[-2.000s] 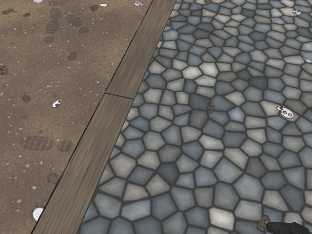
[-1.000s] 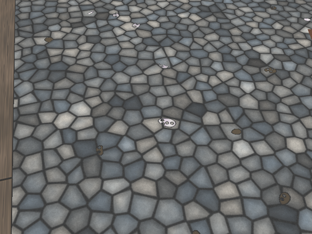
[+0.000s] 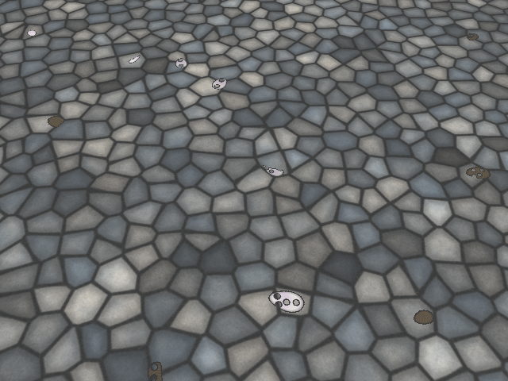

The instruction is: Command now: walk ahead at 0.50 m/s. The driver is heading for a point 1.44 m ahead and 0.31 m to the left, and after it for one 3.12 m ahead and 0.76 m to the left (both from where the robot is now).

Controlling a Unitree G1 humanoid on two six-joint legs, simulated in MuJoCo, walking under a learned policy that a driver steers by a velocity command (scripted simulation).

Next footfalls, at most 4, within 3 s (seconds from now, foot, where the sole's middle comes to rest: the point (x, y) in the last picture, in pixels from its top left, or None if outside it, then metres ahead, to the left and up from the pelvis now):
0.24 right None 0.33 -0.16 -0.78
0.78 left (215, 334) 0.63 0.09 -0.78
1.32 right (290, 238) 0.94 -0.15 -0.78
1.80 left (212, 216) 1.03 0.10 -0.78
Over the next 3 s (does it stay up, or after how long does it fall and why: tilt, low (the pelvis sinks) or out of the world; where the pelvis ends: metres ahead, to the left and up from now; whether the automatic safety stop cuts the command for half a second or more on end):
stays up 1.02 0.05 0.00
